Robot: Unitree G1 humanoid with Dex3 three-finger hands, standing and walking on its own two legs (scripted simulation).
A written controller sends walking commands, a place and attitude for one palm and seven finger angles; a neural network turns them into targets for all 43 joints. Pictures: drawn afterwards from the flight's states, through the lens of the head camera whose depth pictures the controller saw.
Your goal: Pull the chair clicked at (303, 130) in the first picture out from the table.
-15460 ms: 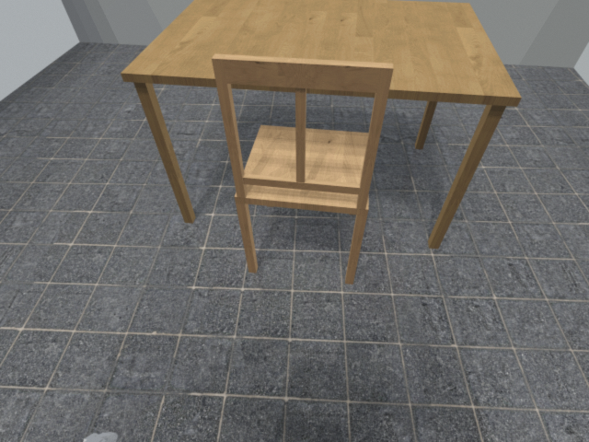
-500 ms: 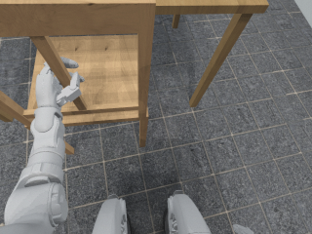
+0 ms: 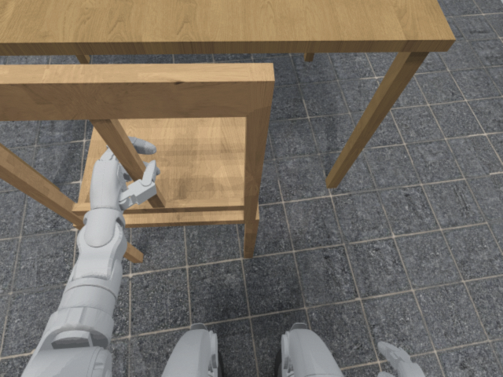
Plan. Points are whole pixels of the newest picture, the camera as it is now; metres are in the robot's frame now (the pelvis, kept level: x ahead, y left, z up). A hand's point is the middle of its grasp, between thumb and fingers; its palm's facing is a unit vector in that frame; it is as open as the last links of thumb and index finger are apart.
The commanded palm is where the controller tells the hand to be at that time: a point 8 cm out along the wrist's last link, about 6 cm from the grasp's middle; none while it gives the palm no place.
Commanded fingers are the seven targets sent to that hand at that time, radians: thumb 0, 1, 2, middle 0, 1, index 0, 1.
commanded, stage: step backward, pulling the chair out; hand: left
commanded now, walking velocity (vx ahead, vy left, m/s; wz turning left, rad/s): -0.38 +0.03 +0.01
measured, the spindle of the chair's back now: (137, 170) +0.44 +0.18 -0.01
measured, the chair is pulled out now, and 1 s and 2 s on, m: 0.04 0.20 0.28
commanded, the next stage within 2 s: none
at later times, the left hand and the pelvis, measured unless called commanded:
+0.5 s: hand (161, 202) +0.37 +0.14 +0.00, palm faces +0.02 -0.99 -0.15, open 5.3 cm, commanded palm +0.35 +0.19 +0.00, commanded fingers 0.00 0.90 0.90 -0.50 -1.45 -0.50 -1.45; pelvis -0.01 +0.00 +0.07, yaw -2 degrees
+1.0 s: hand (167, 280) +0.26 +0.12 +0.00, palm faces +0.02 -0.99 -0.16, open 5.4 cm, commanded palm +0.27 +0.17 +0.01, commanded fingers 0.00 0.90 0.90 -0.50 -1.45 -0.50 -1.45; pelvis -0.09 -0.01 +0.06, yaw -1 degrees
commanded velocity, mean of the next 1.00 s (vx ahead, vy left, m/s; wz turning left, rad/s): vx -0.38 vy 0.00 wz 0.03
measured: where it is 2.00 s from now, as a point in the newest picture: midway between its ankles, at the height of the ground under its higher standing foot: outside the picture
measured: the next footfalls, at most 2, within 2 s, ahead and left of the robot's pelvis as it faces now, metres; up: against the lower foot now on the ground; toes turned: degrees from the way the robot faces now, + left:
left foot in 1.68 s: -0.12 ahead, +0.14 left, +0.00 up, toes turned +0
right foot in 1.88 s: -0.12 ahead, -0.14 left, +0.00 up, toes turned -2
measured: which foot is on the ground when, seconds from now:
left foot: down 0.00-1.00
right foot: down 0.00-1.00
